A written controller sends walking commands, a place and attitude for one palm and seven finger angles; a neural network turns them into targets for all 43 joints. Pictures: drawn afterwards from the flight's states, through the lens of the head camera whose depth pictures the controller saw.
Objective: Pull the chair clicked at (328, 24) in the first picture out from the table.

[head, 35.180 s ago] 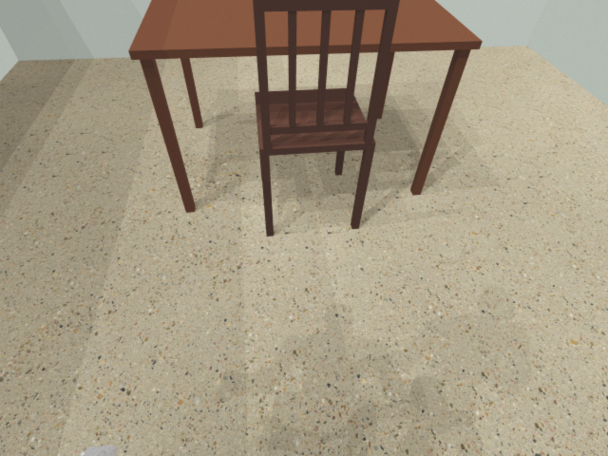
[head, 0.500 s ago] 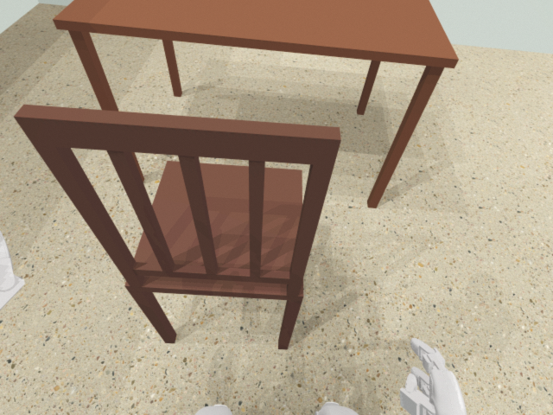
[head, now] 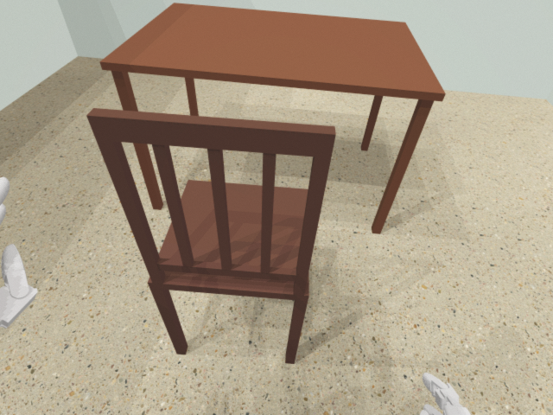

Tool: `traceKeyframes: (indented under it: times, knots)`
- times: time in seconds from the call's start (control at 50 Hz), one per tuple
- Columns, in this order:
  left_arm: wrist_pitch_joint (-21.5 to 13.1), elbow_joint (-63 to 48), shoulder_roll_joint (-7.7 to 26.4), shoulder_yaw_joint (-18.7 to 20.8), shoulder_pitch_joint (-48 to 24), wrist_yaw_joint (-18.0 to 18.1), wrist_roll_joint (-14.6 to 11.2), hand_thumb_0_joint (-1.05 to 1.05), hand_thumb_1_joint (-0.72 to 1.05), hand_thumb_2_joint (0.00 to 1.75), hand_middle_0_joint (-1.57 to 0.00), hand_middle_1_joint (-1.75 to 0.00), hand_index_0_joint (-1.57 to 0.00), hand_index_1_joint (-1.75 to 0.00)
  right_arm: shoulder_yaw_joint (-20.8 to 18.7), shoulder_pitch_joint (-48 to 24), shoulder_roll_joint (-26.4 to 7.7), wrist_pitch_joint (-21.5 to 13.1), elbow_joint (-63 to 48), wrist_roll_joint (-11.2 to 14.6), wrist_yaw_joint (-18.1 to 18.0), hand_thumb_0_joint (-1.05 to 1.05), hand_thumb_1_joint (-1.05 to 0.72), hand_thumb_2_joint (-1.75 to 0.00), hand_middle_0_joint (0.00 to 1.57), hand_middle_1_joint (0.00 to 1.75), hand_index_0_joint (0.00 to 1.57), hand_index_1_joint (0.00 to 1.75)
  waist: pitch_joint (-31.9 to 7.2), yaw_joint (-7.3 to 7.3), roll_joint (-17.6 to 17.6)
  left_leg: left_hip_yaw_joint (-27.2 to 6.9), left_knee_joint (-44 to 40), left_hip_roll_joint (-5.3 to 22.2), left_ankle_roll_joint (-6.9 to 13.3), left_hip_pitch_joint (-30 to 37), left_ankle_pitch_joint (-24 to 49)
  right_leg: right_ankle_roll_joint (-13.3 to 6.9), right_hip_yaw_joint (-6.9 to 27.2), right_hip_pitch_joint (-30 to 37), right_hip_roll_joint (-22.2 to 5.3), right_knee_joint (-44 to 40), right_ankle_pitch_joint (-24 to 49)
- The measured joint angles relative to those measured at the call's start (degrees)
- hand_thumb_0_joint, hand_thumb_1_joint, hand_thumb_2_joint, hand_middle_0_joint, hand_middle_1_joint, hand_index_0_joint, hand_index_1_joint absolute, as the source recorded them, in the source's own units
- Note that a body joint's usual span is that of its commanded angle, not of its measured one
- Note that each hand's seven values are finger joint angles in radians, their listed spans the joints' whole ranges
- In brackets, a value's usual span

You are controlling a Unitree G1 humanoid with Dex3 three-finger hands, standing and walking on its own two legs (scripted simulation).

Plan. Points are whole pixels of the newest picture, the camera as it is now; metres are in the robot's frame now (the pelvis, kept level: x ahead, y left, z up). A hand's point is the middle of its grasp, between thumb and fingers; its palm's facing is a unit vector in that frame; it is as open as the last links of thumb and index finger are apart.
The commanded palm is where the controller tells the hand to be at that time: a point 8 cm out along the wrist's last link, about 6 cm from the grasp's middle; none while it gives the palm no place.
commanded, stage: stop stepping back and stand still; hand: left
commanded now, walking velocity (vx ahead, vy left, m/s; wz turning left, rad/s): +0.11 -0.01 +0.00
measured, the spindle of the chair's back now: (221, 216) +0.50 +0.14 -0.03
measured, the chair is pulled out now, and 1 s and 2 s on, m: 0.49 0.49 0.49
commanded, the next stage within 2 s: let the arm hang, fingers relaxed in 1.08 s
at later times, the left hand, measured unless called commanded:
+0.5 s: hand (35, 283) +0.21 +0.27 +0.17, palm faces +0.45 -0.78 -0.44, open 7.4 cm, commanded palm +0.15 +0.30 +0.19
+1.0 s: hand (71, 242) +0.26 +0.26 +0.17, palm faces +0.37 -0.79 -0.48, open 7.4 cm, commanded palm +0.21 +0.30 +0.19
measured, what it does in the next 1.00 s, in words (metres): shifts its weight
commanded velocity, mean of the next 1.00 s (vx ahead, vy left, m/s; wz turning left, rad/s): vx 0.01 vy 0.00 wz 0.00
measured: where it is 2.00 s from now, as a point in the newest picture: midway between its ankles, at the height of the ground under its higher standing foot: outside the picture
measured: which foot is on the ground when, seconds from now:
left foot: down 0.00-1.00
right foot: down 0.00-1.00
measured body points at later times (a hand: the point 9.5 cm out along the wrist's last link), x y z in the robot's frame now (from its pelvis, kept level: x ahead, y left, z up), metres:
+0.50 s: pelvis +0.01 +0.01 +0.01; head +0.00 +0.01 +0.46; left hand +0.18 +0.31 +0.19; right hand +0.16 -0.23 -0.07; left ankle +0.02 +0.12 -0.73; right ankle +0.08 -0.15 -0.73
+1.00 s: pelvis +0.06 +0.00 +0.01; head +0.07 +0.01 +0.46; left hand +0.23 +0.30 +0.19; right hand +0.24 -0.24 -0.06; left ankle +0.02 +0.12 -0.73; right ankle +0.08 -0.15 -0.73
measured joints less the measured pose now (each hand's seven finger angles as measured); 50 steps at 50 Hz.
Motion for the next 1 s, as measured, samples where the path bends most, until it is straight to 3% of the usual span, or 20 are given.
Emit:
traceKeyframes:
  times: [0.1,0.2,0.46,0.64,1.0]
  knots:
    - [-0.1,2.02,-2.03,-0.56,-2.05,-0.55,0.32,0.02,0.89,0.9,-0.21,-0.3,-0.21,-0.3,0.51,-0.01,0.2,0.21,1.27,-0.44,0.8,0.01,-0.9,-0.9,0.2,0.3,0.2,0.3,-0.46,0.82,0.99,-0.25,0.71,0.2,0.37,0.02,-1.92,-0.28,0.45,1.25,0.71,-2.34,3.11]
    - [0.19,2.19,-3.45,-1.6,-2.6,-0.55,0.28,0.02,0.89,0.9,-0.21,-0.3,-0.21,-0.3,0.87,-0.97,0.49,0.01,1.18,-0.59,0.7,0.01,-0.9,-0.9,0.2,0.3,0.2,0.3,0.38,1.11,1.05,0.32,-1.36,0.05,0.35,1.1,0.81,-0.17,1.35,2.18,0.78,-4.35,5.22]
    - [0.07,1.87,-2.46,-1.61,-1.19,0.05,-0.01,0.02,0.89,0.9,-0.21,-0.3,-0.21,-0.3,1.0,-1.56,1.2,-0.78,0.03,-0.21,0.5,0.01,-0.9,-0.9,0.2,0.3,0.2,0.3,1.13,1.15,-0.12,1.3,-5.55,-0.7,0.07,3.78,2.49,0.47,2.59,4.43,0.17,-8.5,10.09]
    - [-0.12,1.5,-3.06,-1.79,-1.16,0.29,-0.42,0.02,0.89,0.9,-0.21,-0.3,-0.21,-0.3,0.65,-2.3,0.66,-0.26,0.29,-0.1,0.51,0.01,-0.9,-0.9,0.2,0.3,0.2,0.3,0.98,1.19,0.28,1.09,-7.65,-0.42,-0.15,5.59,1.63,0.74,2.25,5.88,0.37,-9.71,8.67]
    - [0.61,-1.73,-0.9,-1.26,2.38,-0.42,-2.0,0.02,0.89,0.9,-0.21,-0.31,-0.21,-0.3,-0.3,-6.23,0.41,3.14,-1.64,0.51,0.6,0.01,-0.91,-0.9,0.2,0.3,0.2,0.3,2.41,0.34,0.65,1.13,-9.52,0.07,-0.49,8.32,-0.05,0.52,2.09,7.87,0.78,-10.11,6.23]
